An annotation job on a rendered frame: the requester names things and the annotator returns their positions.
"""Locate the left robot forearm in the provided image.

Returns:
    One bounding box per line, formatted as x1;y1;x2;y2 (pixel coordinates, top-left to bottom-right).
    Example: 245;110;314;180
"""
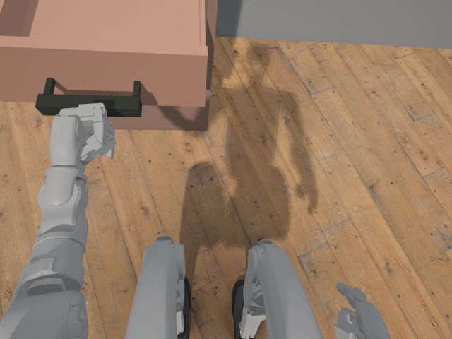
0;166;89;339

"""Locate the robot thigh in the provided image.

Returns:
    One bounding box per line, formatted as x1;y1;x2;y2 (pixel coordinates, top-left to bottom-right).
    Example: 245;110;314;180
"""
247;244;323;339
124;239;185;339

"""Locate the left robot upper arm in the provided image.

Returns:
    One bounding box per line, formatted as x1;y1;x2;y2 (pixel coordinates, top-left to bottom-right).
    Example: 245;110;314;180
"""
1;290;88;339

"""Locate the right robot hand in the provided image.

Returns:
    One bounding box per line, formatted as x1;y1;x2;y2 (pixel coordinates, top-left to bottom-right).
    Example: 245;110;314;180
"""
334;282;391;339

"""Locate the cabinet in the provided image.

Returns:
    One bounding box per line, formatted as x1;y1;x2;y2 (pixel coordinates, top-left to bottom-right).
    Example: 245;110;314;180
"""
107;0;218;131

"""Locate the robot left thigh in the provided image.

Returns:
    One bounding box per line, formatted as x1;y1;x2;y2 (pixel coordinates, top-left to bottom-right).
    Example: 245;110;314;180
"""
124;239;185;339

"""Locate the drawer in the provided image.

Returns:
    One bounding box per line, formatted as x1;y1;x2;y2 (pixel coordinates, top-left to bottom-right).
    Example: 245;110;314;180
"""
0;0;208;107

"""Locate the robot right thigh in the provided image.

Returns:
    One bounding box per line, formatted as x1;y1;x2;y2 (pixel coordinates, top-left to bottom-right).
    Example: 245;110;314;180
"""
247;244;323;339

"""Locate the left robot hand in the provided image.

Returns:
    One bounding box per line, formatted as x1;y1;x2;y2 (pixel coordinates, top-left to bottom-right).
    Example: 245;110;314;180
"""
49;103;116;172

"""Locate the handle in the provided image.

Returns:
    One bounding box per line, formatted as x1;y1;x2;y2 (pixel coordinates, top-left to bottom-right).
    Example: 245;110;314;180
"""
35;78;142;117

